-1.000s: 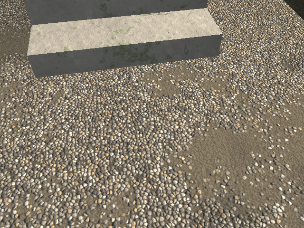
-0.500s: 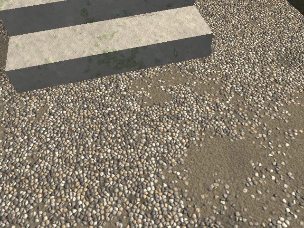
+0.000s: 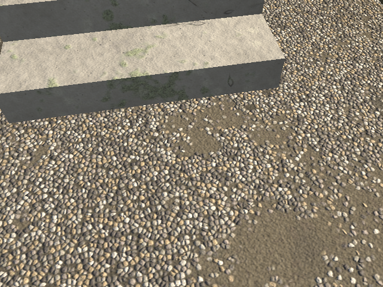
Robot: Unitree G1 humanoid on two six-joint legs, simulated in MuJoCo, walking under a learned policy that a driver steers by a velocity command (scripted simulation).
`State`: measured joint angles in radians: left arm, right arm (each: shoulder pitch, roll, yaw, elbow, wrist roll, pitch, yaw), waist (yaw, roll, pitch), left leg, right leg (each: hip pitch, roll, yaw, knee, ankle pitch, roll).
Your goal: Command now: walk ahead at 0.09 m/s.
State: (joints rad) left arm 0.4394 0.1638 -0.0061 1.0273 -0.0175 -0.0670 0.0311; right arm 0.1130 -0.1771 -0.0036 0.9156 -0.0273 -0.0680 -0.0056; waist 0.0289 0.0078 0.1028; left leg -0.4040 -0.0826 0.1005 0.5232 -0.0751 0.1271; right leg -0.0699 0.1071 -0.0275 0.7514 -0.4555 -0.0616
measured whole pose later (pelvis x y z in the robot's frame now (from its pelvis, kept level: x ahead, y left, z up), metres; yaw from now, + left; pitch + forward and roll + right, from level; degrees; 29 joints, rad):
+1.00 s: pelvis +0.23 +0.02 +0.02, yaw +1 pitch +1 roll +0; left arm 0.09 0.20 0.05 0.96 0.03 -0.04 -0.04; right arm 0.51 -0.14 -0.01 1.10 -0.02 -0.10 -0.01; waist -0.04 -0.02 0.02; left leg 0.07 -0.06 0.06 0.20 -0.29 0.07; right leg -0.63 -0.06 -0.07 0.80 -0.11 -0.05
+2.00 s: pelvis +0.78 +0.04 +0.03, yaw +3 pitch +0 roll +0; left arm 0.15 0.22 0.05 0.95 0.04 -0.06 -0.02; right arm 0.41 -0.18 -0.05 1.08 0.00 -0.09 0.00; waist -0.03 -0.04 0.04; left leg -0.09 -0.09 0.07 0.26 -0.17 0.10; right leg -0.60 -0.11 0.00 0.95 -0.15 -0.02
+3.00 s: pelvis +1.22 +0.27 +0.05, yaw +38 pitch +3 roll +0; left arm 0.31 0.21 0.05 0.86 -0.02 -0.10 -0.04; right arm -0.03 -0.19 -0.03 0.64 -0.02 0.02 0.02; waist 0.06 0.03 0.10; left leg -0.96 -0.07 0.15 1.33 -0.43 0.17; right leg -0.25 -0.14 0.00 1.37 -0.18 0.03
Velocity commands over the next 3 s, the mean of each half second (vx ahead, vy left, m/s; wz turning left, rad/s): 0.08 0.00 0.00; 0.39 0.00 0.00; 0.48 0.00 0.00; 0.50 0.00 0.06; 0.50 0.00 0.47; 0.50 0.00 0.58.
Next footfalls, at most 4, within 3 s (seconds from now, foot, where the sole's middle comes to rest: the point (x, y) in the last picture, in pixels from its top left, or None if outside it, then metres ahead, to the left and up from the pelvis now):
0.34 right None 0.08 -0.13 -0.76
0.68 left None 0.15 0.09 -0.76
1.14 right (228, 272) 0.49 -0.07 -0.76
1.72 left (180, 191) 0.80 0.10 -0.76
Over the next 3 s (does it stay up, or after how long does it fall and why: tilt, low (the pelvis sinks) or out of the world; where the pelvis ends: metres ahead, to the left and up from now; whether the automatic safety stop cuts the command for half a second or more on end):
stays up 1.22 0.27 0.05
